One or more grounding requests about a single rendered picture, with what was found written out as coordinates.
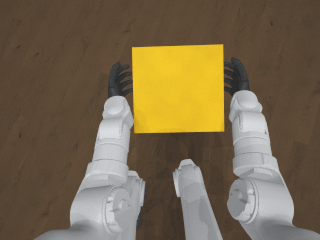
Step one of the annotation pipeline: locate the robot right forearm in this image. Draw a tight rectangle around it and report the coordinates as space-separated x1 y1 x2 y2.
229 90 294 217

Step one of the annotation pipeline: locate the robot left forearm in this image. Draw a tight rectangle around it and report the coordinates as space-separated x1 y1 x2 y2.
70 95 134 221

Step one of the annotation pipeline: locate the right robot upper arm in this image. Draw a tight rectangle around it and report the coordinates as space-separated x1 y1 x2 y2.
227 176 320 240

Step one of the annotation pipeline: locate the carton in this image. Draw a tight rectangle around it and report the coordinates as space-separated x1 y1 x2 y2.
132 44 225 133

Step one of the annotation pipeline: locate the robot left foot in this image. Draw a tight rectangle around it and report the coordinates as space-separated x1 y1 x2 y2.
136 188 146 229

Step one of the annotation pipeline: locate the left robot upper arm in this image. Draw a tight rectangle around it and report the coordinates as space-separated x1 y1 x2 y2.
34 184 133 240

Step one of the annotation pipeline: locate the robot left thigh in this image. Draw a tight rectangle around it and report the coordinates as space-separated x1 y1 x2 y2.
115 175 145 240

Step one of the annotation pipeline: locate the robot left hand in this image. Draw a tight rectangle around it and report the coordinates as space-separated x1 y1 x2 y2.
108 61 133 99

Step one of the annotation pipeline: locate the robot right hand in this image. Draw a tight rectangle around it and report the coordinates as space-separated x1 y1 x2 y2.
223 57 250 97

